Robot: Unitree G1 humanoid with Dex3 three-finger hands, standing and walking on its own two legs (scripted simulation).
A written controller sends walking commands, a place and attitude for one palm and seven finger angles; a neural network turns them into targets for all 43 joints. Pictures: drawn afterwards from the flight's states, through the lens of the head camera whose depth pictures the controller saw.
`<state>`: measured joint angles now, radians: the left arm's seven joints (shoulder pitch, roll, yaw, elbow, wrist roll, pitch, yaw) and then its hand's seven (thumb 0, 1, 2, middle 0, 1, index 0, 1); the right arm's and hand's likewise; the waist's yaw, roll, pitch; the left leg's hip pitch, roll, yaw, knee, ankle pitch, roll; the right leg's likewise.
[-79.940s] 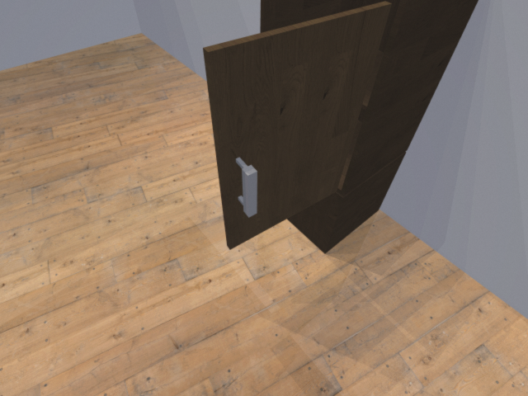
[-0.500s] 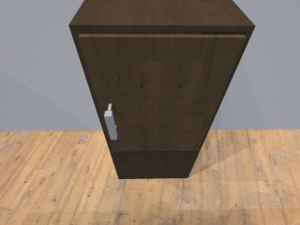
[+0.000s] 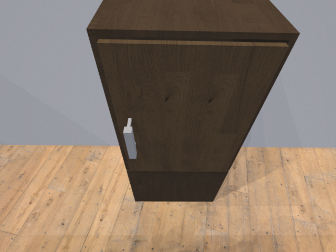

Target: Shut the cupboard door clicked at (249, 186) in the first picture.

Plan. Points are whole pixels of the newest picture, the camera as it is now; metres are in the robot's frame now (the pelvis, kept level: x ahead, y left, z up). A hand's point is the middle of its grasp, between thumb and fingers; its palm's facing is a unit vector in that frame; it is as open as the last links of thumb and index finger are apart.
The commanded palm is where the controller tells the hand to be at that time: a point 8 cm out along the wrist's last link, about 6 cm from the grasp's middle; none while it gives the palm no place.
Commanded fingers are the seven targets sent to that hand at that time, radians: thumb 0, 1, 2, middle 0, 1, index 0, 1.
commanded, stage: raise the hand and make a fist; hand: left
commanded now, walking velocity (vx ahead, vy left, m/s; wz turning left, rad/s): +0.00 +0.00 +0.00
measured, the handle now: (131, 138) +0.46 +0.15 -0.07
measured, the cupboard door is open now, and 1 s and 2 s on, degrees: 0 0 0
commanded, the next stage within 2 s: bring the fist close to the handle in 1.92 s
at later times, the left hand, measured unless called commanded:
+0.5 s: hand out of the picture +0.11 +0.19 -0.08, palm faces +0.14 -0.99 -0.04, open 5.8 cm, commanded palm +0.11 +0.23 -0.07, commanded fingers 0.00 0.90 0.90 -0.66 -0.80 -0.66 -0.80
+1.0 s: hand (92, 242) +0.16 +0.19 -0.07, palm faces +0.06 -1.00 -0.03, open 3.5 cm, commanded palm +0.13 +0.24 -0.06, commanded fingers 0.00 0.90 0.90 -1.12 -1.30 -1.12 -1.30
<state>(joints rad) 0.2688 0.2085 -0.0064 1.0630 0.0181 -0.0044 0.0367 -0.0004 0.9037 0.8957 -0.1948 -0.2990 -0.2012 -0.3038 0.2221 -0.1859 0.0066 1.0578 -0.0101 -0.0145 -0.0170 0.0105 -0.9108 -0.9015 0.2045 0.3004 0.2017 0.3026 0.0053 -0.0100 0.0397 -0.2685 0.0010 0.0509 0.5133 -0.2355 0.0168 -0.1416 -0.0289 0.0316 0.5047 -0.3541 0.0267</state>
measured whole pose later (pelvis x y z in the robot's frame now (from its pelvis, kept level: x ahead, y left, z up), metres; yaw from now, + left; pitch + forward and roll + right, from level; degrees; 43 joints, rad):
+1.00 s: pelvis -0.06 +0.00 -0.12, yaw +0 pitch +18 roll -4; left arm 0.43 0.22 0.15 -0.04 -0.27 -0.45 -0.21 0.01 0.90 0.90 -0.94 -1.11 -0.94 -1.11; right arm 0.24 -0.23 -0.03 0.56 0.01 -0.21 -0.07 0.02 -0.90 -0.90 0.21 0.30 0.20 0.30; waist 0.00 0.03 -0.17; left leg -1.14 0.04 -0.03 1.30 -0.47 0.01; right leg -0.97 0.00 -0.06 1.29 -0.62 0.01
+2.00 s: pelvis -0.05 -0.01 -0.12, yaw +1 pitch +17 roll -3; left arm 0.39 0.23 0.13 -0.02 -0.26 -0.42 -0.19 0.01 0.90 0.90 -1.30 -1.50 -1.30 -1.50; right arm 0.23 -0.22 0.01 0.50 0.01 -0.15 -0.06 0.02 -0.90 -0.90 0.21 0.30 0.20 0.30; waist 0.00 0.04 -0.18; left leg -1.12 0.05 -0.05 1.29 -0.47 0.00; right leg -0.95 0.01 -0.07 1.28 -0.63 -0.01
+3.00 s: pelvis -0.05 -0.01 -0.11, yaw +0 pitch +20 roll -2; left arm -0.43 0.19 0.13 0.69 -0.12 -0.45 0.00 0.01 0.90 0.90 -1.30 -1.50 -1.30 -1.50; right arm 0.25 -0.23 0.00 0.62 -0.02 -0.05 -0.01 0.01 -0.90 -0.90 0.21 0.30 0.20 0.30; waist -0.06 0.03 -0.17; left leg -1.13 0.05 -0.02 1.23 -0.44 0.00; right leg -0.99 0.01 -0.04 1.24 -0.60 0.00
